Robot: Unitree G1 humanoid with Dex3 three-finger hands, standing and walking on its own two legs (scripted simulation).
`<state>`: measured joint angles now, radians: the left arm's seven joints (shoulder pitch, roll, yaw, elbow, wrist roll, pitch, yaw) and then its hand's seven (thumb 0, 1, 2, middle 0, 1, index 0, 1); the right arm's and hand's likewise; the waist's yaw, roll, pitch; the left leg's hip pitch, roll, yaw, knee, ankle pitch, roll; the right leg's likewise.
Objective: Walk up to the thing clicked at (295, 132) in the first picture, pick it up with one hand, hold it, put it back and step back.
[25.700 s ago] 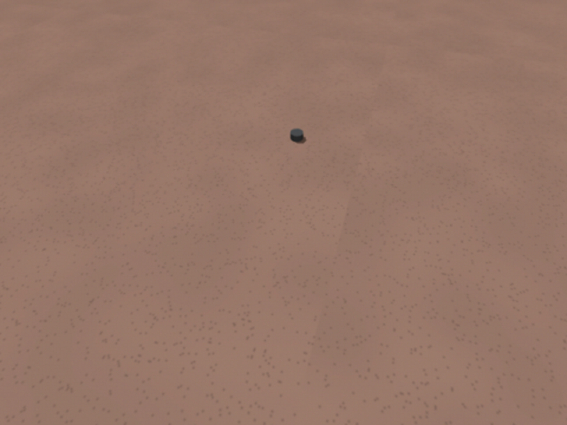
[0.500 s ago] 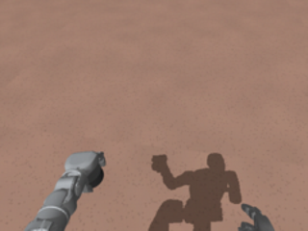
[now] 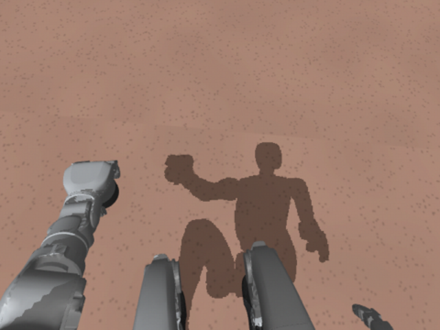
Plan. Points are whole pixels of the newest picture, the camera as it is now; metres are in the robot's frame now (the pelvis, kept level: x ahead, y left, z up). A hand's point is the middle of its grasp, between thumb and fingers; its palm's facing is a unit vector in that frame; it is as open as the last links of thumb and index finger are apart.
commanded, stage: crouch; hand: left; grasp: from above
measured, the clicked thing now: (99, 190) +0.42 +0.24 -0.15
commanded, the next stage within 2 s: lower in 1.22 s
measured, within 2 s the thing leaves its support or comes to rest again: neither
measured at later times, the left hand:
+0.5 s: hand (118, 206) +0.43 +0.24 -0.32, palm faces -0.44 -0.01 -0.90, open 9.5 cm
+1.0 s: hand (125, 211) +0.43 +0.24 -0.40, palm faces -0.46 -0.02 -0.89, open 9.5 cm
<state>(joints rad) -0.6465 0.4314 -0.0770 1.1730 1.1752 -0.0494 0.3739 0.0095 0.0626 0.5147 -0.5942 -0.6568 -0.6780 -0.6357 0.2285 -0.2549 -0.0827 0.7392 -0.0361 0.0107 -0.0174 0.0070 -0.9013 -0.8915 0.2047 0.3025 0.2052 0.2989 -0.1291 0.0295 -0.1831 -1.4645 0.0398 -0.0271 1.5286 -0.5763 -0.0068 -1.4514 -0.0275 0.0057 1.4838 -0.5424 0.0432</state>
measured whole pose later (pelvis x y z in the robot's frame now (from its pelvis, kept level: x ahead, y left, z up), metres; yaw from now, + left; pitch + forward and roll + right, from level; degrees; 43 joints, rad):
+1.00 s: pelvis -0.03 +0.00 -0.23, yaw -3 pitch +35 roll -6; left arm -0.93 0.66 0.09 1.44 1.28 -0.19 0.42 0.01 0.06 0.48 -0.63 -0.62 -0.72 -0.59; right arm 0.17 -0.27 -0.01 0.77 -0.14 -0.08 0.14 0.00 -0.91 -0.89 0.21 0.30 0.21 0.30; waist -0.23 0.00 -0.08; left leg -2.23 0.01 -0.12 2.29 -0.68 -0.02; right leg -2.18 -0.01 -0.02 2.21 -0.65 0.05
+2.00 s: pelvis -0.02 +0.00 -0.29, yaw -7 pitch +32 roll -10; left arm -1.00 0.83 0.17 1.65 1.32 -0.23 0.56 0.00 0.06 0.44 -0.66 -0.59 -0.75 -0.57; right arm 0.12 -0.29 0.12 0.77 -0.23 -0.14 0.21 0.00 -0.90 -0.89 0.21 0.30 0.21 0.30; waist -0.32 -0.06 0.05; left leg -2.37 0.00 -0.20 2.53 -0.73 -0.03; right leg -2.30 0.01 -0.06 2.40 -0.66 0.07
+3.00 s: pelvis -0.02 +0.01 -0.30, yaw -11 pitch +26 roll -14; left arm -1.03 0.99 0.17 1.79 1.33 -0.25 0.67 -0.01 0.06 0.41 -0.69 -0.56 -0.78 -0.54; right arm 0.07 -0.34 0.25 0.74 -0.31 -0.27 0.31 0.00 -0.91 -0.90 0.21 0.30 0.21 0.30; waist -0.38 -0.13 0.16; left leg -2.35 0.00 -0.27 2.61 -0.74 -0.02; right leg -2.25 0.04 -0.12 2.41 -0.65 0.09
